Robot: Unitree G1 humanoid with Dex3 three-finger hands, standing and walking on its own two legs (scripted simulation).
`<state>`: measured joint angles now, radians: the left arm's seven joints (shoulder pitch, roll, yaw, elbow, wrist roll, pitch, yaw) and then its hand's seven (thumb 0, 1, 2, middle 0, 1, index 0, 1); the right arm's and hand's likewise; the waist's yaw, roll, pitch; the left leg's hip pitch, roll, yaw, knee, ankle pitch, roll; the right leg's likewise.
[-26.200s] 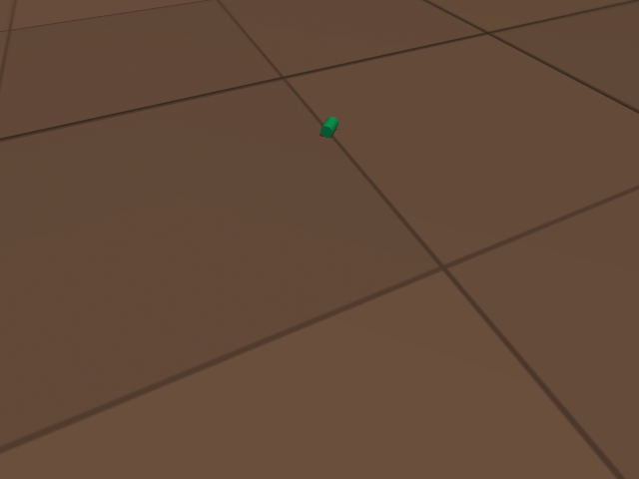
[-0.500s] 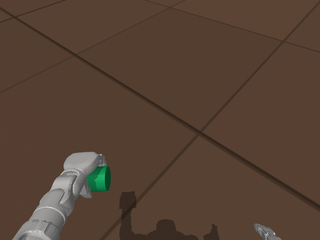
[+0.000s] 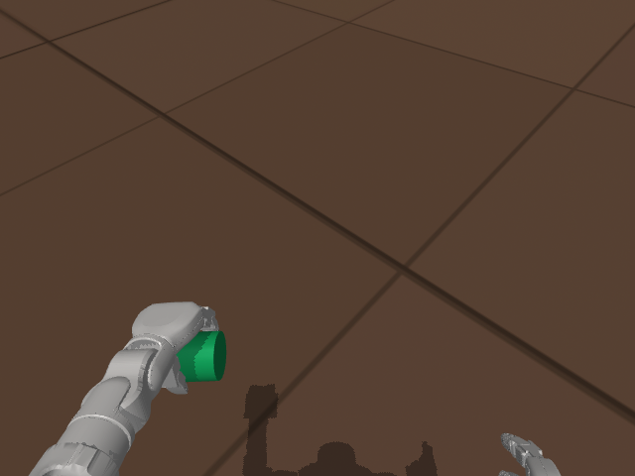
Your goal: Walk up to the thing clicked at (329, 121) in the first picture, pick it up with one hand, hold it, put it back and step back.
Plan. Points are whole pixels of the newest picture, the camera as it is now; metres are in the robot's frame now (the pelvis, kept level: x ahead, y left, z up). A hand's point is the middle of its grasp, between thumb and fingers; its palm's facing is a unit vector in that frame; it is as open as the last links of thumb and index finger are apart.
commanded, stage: hold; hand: left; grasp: from above
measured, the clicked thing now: (186, 356) +0.30 +0.22 -0.07
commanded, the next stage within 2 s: crouch in 0.82 s
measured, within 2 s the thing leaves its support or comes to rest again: neither
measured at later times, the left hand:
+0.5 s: hand (177, 362) +0.28 +0.22 -0.04, palm faces -0.47 -0.03 -0.88, open 9.9 cm
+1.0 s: hand (178, 359) +0.29 +0.22 -0.04, palm faces -0.47 -0.03 -0.88, open 9.9 cm
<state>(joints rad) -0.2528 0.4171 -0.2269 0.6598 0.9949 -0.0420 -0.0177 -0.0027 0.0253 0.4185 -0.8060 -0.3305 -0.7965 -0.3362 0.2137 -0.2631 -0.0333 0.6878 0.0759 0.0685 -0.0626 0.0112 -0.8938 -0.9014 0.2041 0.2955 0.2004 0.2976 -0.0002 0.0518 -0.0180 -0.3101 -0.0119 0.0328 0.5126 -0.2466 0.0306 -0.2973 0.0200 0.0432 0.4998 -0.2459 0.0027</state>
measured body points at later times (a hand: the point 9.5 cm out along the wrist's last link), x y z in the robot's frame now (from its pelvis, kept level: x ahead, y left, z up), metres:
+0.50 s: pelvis -0.01 +0.00 +0.00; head +0.01 -0.02 +0.45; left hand +0.30 +0.22 +0.01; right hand +0.14 -0.25 -0.11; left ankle +0.01 +0.10 -0.74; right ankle +0.01 -0.12 -0.74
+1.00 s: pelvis +0.00 +0.00 +0.00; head +0.01 -0.02 +0.45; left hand +0.31 +0.22 +0.01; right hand +0.13 -0.26 -0.11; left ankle +0.01 +0.10 -0.74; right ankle +0.01 -0.12 -0.74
